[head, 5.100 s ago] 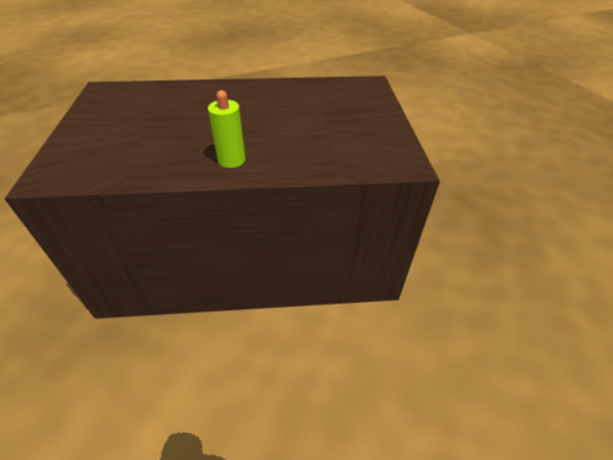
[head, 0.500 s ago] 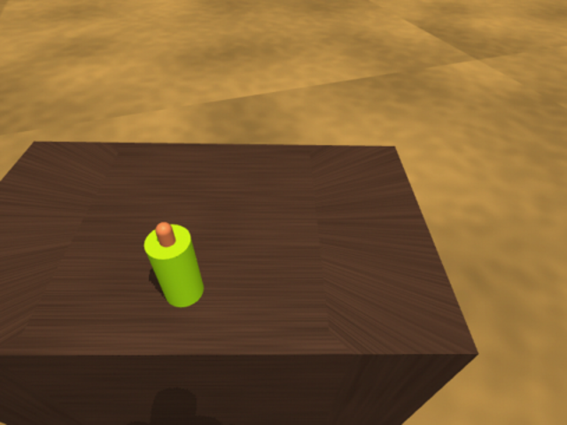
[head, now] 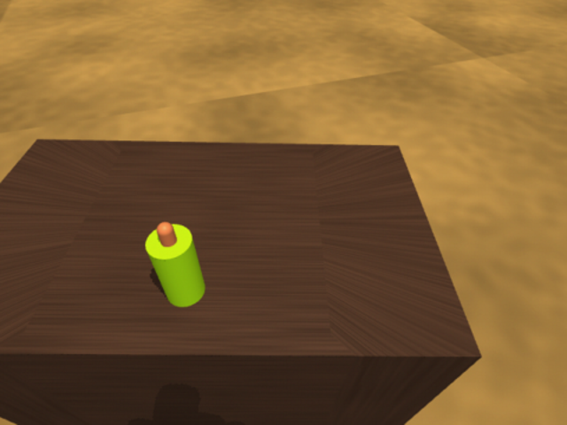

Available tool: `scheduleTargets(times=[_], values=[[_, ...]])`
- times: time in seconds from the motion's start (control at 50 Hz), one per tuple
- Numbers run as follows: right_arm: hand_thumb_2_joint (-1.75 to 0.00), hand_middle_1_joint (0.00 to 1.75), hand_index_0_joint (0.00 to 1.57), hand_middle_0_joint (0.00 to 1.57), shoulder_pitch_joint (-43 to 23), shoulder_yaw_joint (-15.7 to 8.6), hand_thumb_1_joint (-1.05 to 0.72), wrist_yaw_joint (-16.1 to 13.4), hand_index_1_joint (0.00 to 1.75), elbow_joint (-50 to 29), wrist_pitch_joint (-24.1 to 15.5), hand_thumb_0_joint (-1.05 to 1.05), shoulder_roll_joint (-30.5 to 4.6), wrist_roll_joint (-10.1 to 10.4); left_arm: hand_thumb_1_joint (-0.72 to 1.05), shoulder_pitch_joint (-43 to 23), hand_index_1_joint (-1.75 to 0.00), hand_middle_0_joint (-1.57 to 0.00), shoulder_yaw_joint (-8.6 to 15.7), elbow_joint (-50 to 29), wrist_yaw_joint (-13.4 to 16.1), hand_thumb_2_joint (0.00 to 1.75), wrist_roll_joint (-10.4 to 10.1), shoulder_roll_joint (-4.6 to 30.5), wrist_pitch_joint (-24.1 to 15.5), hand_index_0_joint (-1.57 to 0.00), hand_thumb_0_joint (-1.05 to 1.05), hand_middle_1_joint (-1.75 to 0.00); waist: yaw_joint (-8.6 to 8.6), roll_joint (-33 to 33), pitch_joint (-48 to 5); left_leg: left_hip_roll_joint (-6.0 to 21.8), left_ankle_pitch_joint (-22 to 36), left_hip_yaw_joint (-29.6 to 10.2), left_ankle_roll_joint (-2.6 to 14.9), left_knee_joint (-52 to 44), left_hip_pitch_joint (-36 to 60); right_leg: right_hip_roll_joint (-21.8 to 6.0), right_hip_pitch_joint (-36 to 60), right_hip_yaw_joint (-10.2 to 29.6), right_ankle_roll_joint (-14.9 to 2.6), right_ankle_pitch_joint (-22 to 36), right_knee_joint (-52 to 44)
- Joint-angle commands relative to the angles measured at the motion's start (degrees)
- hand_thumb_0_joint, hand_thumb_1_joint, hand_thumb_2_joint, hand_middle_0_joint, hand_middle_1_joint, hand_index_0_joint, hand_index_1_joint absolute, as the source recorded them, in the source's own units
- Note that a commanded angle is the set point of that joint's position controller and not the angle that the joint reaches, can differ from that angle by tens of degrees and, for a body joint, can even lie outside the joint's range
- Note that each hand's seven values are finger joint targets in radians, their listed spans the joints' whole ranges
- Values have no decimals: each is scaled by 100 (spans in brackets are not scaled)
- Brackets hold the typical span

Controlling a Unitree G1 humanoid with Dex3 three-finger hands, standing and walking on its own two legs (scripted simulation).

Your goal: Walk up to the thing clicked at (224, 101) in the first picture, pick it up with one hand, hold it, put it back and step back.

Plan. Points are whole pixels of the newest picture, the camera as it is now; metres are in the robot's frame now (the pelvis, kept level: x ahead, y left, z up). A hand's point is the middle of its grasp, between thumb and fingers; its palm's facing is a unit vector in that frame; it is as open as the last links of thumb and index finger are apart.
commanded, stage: stand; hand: left
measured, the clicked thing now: (175, 261) +0.44 +0.23 -0.08
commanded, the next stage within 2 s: rise first in 1.14 s
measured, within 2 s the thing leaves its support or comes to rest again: neither
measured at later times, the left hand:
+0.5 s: hand out of the picture +0.06 +0.25 -0.16, palm faces -0.03 -0.94 -0.33, open 7.4 cm
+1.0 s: hand out of the picture +0.05 +0.26 -0.16, palm faces -0.03 -0.94 -0.33, open 7.4 cm
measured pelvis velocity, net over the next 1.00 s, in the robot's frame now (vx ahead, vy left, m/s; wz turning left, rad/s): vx -0.01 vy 0.00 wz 0.01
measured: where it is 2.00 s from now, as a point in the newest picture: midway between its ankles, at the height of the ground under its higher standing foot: outside the picture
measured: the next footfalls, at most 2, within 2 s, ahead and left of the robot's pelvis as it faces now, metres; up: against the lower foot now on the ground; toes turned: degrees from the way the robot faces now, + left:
none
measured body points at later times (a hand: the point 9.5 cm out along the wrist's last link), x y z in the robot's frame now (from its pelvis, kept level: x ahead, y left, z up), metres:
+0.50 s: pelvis +0.00 +0.00 +0.00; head +0.00 +0.00 +0.45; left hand +0.07 +0.30 -0.13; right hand +0.07 -0.30 -0.13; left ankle +0.02 +0.12 -0.75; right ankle -0.04 -0.13 -0.75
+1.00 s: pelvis -0.01 +0.00 +0.00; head +0.00 +0.01 +0.45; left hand +0.06 +0.30 -0.14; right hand +0.07 -0.30 -0.13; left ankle +0.02 +0.12 -0.75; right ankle -0.04 -0.13 -0.75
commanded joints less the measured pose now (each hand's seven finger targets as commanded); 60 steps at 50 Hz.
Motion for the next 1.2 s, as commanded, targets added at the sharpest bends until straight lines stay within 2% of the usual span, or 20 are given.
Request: scheduleTargets(times=[0.0, 0.16, 0.3, 0.4, 0.46, 0.56, 0.64, 0.74, 0.76, 0.86, 1.02, 1.18], values=[[-90, 30, 20, 20, -251, -253, -90, -68, 30, -356, -151, 0, -1281, 1, 90, -169, -30, -20, 226, -333, 110, 90, 13, 1209, -131, -20, 0, -30, -21, 32, -532, 746, 1169, -628, 113, -93, 628, -736, -368, 440, -176, 1152, -255], [-90, 30, 20, 20, -236, -244, -90, -60, 30, -371, -137, 0, -1231, 2, 90, -171, -30, -20, 226, -329, 119, 90, 5, 1222, -121, -20, 0, -30, -24, 15, -418, 742, 1040, -642, 109, -138, 522, -723, -372, 419, -183, 952, -257], [-90, 30, 20, 20, -241, -258, -90, -66, 30, -392, -151, 0, -1274, -2, 90, -122, -30, -20, 229, -365, 108, 90, 24, 1225, -123, -20, 0, -30, -4, 77, -474, 749, 1057, -638, 129, -124, 573, -727, -378, 420, -188, 1013, -275], [-90, 30, 20, 20, -166, -256, -90, -62, 30, -374, -141, 0, -1250, 0, 90, -153, -30, -20, 227, -357, 105, 90, 13, 1222, -114, -20, 0, -30, -36, -11, -367, 725, 858, -649, 124, -171, 464, -726, -373, 435, -204, 802, -316], [-90, 30, 20, 20, -166, -251, -90, -61, 30, -386, -161, 0, -1245, -2, 90, -148, -30, -20, 244, -376, 103, 90, 11, 1258, -112, -20, 0, -30, -24, 69, -415, 732, 959, -660, 101, -191, 494, -712, -358, 430, -205, 829, -245], [-90, 30, 20, 20, -175, -258, -90, -71, 30, -371, -158, 0, -1265, -4, 90, -124, -30, -20, 249, -349, 96, 90, 23, 1255, -94, -20, 0, -30, -11, 29, -318, 733, 681, -696, 120, -234, 441, -713, -435, 437, -211, 593, -284], [-90, 30, 20, 20, -155, -260, -90, -62, 30, -376, -152, 0, -1268, -10, 90, -124, -30, -20, 225, -379, 100, 90, 25, 1224, -110, -20, 0, -30, -8, -30, -375, 736, 898, -692, 141, -173, 469, -715, -418, 420, -198, 729, -292], [-90, 30, 20, 20, -110, -254, -90, -52, 30, -360, -146, 0, -1249, 1, 90, -88, -30, -20, 228, -358, 100, 90, 13, 1227, -107, -20, 0, -30, -27, -1, -256, 707, 649, -712, 119, -236, 388, -702, -468, 427, -202, 543, -323], [-90, 30, 20, 20, -82, -257, -90, -54, 30, -345, -141, 0, -1273, -4, 90, -113, -30, -20, 236, -351, 94, 90, 12, 1224, -102, -20, 0, -30, -42, 5, -193, 676, 438, -708, 112, -277, 334, -702, -499, 443, -201, 443, -348], [-90, 30, 20, 20, -149, -261, -90, -62, 30, -382, -150, 0, -1273, -14, 90, -75, -30, -20, 241, -380, 96, 90, 33, 1251, -104, -20, 0, -30, 0, 33, -406, 731, 678, -724, 142, -195, 465, -722, -417, 444, -198, 604, -297], [-90, 30, 20, 20, -82, -247, -90, -60, 30, -344, -151, 0, -1275, -3, 90, -85, -30, -20, 228, -356, 98, 90, 11, 1236, -97, -20, 0, -30, -23, 32, -301, 720, 770, -752, 116, -234, 388, -709, -442, 421, -201, 557, -255], [-90, 30, 20, 20, -135, -260, -90, -69, 30, -387, -140, 0, -1285, -4, 90, -56, -30, -20, 213, -379, 117, 90, 31, 1229, -121, -20, 0, -30, -16, -7, -469, 737, 1087, -712, 142, -67, 544, -741, -385, 396, -177, 943, -241]])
